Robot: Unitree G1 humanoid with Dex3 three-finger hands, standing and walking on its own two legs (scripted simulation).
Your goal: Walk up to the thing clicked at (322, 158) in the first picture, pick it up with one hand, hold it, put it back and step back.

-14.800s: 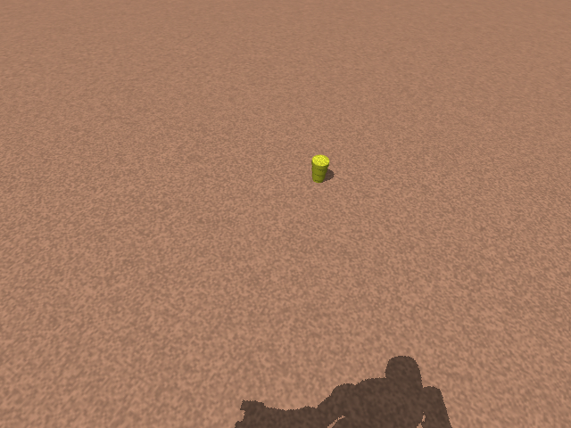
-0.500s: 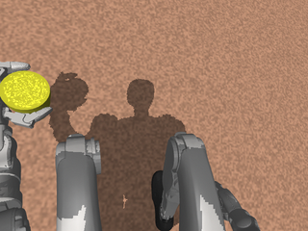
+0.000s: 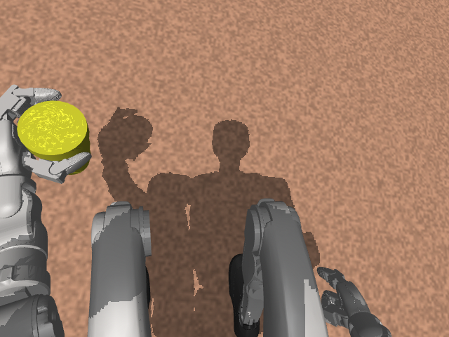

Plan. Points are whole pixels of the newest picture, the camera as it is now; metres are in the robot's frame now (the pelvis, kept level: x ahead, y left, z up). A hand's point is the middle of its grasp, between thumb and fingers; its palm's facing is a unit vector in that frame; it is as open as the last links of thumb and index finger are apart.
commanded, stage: settle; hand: left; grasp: from the side
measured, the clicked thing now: (63, 145) +0.42 +0.26 -0.08
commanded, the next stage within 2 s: lift in 0.52 s
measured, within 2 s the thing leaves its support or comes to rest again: neither
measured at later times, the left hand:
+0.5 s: hand (48, 127) +0.43 +0.26 -0.02, palm faces +0.21 -0.98 -0.06, open 11.4 cm
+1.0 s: hand (34, 118) +0.42 +0.25 +0.03, palm faces +0.18 -0.98 -0.06, open 11.4 cm
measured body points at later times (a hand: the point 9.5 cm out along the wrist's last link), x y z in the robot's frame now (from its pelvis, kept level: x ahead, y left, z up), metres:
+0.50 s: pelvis +0.00 +0.00 +0.02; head +0.20 +0.06 +0.42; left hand +0.41 +0.31 -0.02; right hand +0.14 -0.26 -0.10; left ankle +0.08 +0.14 -0.32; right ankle +0.09 -0.13 -0.32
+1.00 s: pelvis +0.00 +0.00 +0.05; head +0.19 +0.04 +0.45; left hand +0.40 +0.31 +0.03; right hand +0.14 -0.26 -0.08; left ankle +0.08 +0.14 -0.32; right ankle +0.09 -0.13 -0.32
